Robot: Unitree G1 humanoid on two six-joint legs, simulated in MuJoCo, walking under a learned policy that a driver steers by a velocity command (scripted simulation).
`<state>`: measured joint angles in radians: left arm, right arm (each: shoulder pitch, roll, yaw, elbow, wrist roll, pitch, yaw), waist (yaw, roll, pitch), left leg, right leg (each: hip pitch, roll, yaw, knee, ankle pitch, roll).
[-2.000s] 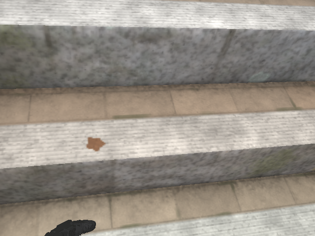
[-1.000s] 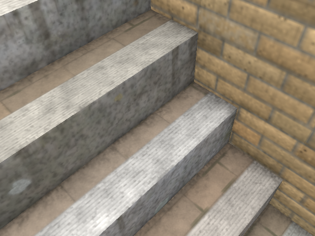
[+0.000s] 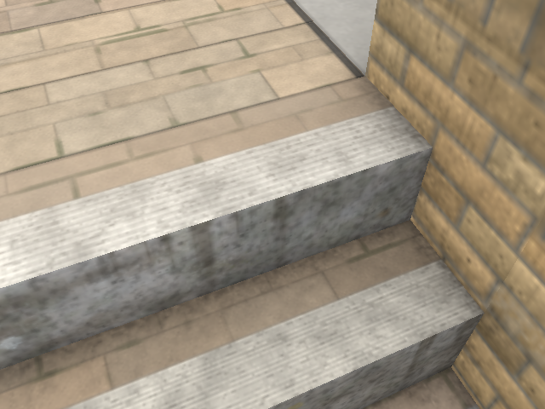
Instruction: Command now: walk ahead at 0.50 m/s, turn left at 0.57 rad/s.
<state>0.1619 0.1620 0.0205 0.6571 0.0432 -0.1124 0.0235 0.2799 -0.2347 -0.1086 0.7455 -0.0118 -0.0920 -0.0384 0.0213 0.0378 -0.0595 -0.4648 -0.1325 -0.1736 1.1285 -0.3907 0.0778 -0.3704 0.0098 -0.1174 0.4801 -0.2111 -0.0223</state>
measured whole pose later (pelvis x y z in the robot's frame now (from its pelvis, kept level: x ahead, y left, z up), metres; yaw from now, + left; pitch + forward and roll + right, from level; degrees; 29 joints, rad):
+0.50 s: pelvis +0.06 +0.01 +0.02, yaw +13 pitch +7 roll +0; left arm 0.59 0.22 0.09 0.93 0.08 -0.18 0.06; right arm -0.25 -0.08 -0.01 0.44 -0.05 0.06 -0.03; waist 0.19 0.04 0.01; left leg -1.11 -0.14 -0.03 2.33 -0.64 0.08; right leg -0.14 -0.09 -0.32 0.20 -0.17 0.01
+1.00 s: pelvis +0.04 +0.06 +0.17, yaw +31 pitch +1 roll -1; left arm -0.01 0.05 -0.06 0.51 0.04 -0.04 -0.02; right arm 0.26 -0.17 -0.04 0.82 -0.04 -0.01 -0.06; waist -0.01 0.02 -0.10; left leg -0.66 -0.14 -0.09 0.95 -0.48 0.14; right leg -0.99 0.04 0.00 1.88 -0.04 0.02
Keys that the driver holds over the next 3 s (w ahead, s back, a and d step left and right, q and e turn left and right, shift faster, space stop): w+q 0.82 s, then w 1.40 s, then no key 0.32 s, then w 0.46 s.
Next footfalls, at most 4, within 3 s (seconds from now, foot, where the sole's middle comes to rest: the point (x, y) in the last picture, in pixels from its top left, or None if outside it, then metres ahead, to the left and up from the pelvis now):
0.74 left None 0.15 0.20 -0.55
1.20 right None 0.08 -0.07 -0.55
1.38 right None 0.06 -0.14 -0.77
1.64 left None -0.06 0.13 -0.77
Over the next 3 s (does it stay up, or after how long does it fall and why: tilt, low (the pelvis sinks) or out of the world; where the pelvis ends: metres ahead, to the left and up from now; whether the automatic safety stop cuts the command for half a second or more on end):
stays up -0.05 0.11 0.00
